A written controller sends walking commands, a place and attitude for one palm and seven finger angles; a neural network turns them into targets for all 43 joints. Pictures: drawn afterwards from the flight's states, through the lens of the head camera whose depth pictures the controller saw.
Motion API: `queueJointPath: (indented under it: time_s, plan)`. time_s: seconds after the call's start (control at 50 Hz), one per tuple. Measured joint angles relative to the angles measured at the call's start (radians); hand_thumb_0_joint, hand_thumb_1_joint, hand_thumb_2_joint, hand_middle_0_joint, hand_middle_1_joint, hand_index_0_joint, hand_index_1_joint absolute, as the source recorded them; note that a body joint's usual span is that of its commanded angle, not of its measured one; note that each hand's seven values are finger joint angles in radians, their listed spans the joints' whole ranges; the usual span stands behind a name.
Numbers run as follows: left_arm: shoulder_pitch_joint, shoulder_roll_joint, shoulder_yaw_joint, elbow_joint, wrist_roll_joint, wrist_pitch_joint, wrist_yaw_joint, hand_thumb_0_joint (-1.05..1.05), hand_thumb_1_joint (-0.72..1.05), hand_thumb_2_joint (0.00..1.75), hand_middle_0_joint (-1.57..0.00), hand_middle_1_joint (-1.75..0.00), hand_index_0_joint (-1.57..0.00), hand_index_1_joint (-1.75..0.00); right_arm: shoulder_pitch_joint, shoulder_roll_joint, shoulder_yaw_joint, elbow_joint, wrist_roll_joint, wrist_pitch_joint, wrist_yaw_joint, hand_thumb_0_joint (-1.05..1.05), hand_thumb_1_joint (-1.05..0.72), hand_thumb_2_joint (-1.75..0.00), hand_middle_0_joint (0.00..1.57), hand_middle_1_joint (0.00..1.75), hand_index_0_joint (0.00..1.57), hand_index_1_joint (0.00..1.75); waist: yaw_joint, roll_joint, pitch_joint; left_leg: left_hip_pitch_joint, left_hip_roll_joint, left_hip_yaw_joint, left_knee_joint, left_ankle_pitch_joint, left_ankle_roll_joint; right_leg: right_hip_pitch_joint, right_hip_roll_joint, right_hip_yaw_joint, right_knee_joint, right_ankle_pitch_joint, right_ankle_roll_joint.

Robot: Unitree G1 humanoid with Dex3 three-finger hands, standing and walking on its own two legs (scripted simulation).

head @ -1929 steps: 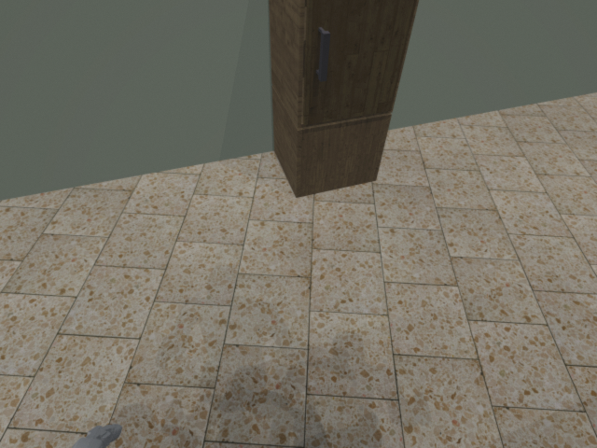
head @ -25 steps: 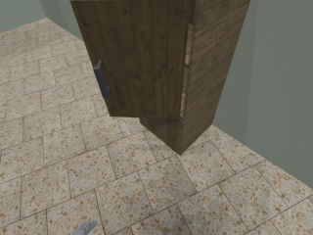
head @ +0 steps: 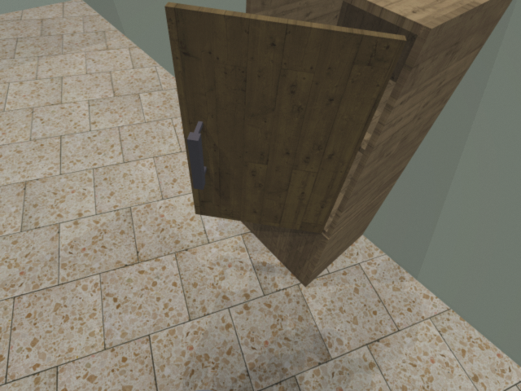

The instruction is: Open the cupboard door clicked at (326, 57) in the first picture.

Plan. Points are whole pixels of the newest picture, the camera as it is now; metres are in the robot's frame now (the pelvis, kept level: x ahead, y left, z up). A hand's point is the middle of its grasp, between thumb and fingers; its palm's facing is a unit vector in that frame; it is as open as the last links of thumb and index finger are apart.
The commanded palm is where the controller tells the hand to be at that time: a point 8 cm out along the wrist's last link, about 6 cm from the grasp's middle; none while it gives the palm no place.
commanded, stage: come to a stop and stand still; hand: left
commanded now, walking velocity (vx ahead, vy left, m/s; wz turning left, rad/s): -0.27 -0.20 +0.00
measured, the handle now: (199, 156) +0.59 +0.19 -0.06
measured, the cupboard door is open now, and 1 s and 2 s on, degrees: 41 41 41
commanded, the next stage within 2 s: look again from close up in 1.06 s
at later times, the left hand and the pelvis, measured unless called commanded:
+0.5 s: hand out of the picture +0.05 +0.12 -0.17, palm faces -0.02 -0.97 -0.23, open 7.4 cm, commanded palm none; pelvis -0.02 -0.07 +0.00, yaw -1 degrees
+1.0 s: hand out of the picture -0.04 +0.07 -0.17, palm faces +0.04 -0.99 -0.17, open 7.4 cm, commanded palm none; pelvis -0.02 -0.09 +0.01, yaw +0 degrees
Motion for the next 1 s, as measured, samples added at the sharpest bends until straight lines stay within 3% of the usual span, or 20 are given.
queueJointPath:
  time_s: [0.12,0.18,0.26,0.32,0.36,0.42,0.48,0.54,0.58,0.7,1.0]
  plan:
    - [-0.071,0.029,0.027,-0.073,0.01,0.034,-0.002,0.01,0.91,0.9,-0.2,-0.3,-0.19,-0.3,-0.027,-0.008,-0.012,-0.009,0.002,0.024,-0.007,0.0,-0.92,-0.9,0.2,0.3,0.2,0.3,-0.01,0.019,0.009,-0.003,0.039,0.008,-0.032,0.02,-0.007,-0.125,0.035,0.024,0.162,0.049,0.018]
    - [-0.1,0.046,0.037,-0.101,0.012,0.042,-0.003,0.0,0.91,0.9,-0.2,-0.3,-0.19,-0.3,-0.018,-0.018,-0.022,-0.007,0.0,0.03,-0.006,0.0,-0.92,-0.9,0.2,0.3,0.2,0.3,-0.019,0.03,0.008,-0.011,0.058,0.004,-0.032,0.026,-0.018,-0.128,0.036,0.032,0.162,0.065,0.023]
    - [-0.125,0.055,0.036,-0.126,0.014,0.039,-0.004,0.0,0.91,0.9,-0.19,-0.3,-0.19,-0.3,0.007,-0.038,-0.036,-0.002,-0.006,0.038,0.004,0.0,-0.91,-0.9,0.2,0.3,0.2,0.3,-0.037,0.052,0.003,-0.027,0.079,-0.004,-0.024,0.033,-0.037,-0.057,0.021,0.02,0.003,0.068,0.016]
    - [-0.129,0.054,0.028,-0.137,0.012,0.025,-0.005,0.0,0.91,0.9,-0.19,-0.3,-0.19,-0.3,0.037,-0.052,-0.045,0.004,-0.004,0.045,0.016,0.0,-0.9,-0.9,0.2,0.3,0.2,0.3,-0.05,0.065,-0.009,-0.05,0.086,-0.014,0.003,0.032,-0.057,0.041,0.017,0.004,-0.2,0.132,0.005]
    - [-0.114,0.062,0.022,-0.148,0.014,0.008,-0.005,0.0,0.91,0.9,-0.19,-0.3,-0.19,-0.3,0.065,-0.052,-0.049,0.006,0.003,0.052,0.024,0.0,-0.9,-0.9,0.2,0.3,0.2,0.3,-0.049,0.04,-0.029,-0.079,0.07,-0.006,0.049,0.01,-0.073,0.115,0.0,0.02,-0.361,0.185,-0.002]
    - [-0.109,0.027,0.002,-0.126,0.02,0.004,-0.001,0.0,0.91,0.9,-0.19,-0.3,-0.19,-0.3,0.083,-0.073,-0.059,0.019,0.006,0.08,0.033,0.0,-0.9,-0.9,0.2,0.3,0.2,0.3,-0.058,0.077,-0.024,-0.119,0.05,-0.07,0.192,-0.192,-0.081,0.115,0.016,0.009,-0.344,0.174,0.002]
    - [-0.092,0.0,-0.012,-0.105,0.017,0.0,0.0,0.0,0.91,0.9,-0.2,-0.3,-0.19,-0.3,0.107,-0.072,-0.056,0.032,0.006,0.084,0.035,0.01,-0.91,-0.9,0.2,0.3,0.2,0.3,-0.065,0.077,-0.031,-0.102,0.022,-0.079,0.268,-0.224,-0.085,0.136,0.018,0.0,-0.368,0.194,-0.009]
    - [-0.081,-0.012,-0.014,-0.087,0.009,-0.007,0.006,0.0,0.91,0.9,-0.2,-0.3,-0.2,-0.3,0.129,-0.053,-0.044,0.046,0.009,0.072,0.034,0.01,-0.91,-0.9,0.19,0.3,0.19,0.3,-0.065,0.062,-0.035,-0.012,0.009,-0.074,0.149,-0.151,-0.091,0.141,0.028,-0.008,-0.364,0.192,-0.014]
    - [-0.083,-0.01,-0.014,-0.072,-0.001,-0.009,0.007,0.0,0.92,0.9,-0.2,-0.3,-0.2,-0.3,0.138,-0.037,-0.034,0.062,0.007,0.054,0.029,0.01,-0.91,-0.9,0.19,0.3,0.19,0.3,-0.065,0.057,-0.037,0.033,0.008,-0.093,0.061,-0.082,-0.063,0.131,0.038,-0.021,-0.34,0.177,-0.014]
    - [-0.078,0.003,-0.014,-0.029,-0.007,-0.009,0.005,0.0,0.93,0.9,-0.2,-0.3,-0.2,-0.3,0.13,0.017,-0.001,0.099,0.005,0.034,0.02,0.01,-0.9,-0.9,0.19,0.3,0.19,0.3,-0.031,0.023,-0.027,0.074,0.005,-0.092,-0.021,-0.045,-0.068,0.173,0.039,-0.02,-0.427,0.226,-0.024]
    - [0.009,-0.033,-0.033,0.055,-0.006,-0.026,0.004,0.01,0.91,0.9,-0.2,-0.3,-0.2,-0.3,0.109,0.002,0.006,0.128,0.007,0.026,0.014,0.01,-0.91,-0.9,0.2,0.3,0.2,0.3,-0.024,0.034,-0.034,0.134,0.014,-0.09,-0.102,-0.012,-0.086,0.224,0.052,-0.019,-0.494,0.25,-0.039]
